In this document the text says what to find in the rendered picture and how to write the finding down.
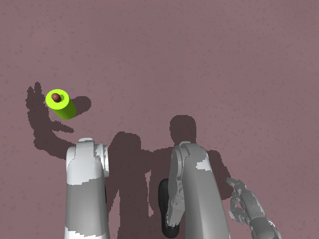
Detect bottle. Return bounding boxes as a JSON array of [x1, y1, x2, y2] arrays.
[[45, 89, 77, 120]]

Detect right robot arm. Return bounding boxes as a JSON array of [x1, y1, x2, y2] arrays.
[[249, 217, 282, 239]]

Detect right robot foot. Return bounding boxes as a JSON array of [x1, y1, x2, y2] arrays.
[[158, 179, 179, 239]]

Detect right robot hand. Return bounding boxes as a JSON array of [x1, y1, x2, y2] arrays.
[[226, 177, 266, 225]]

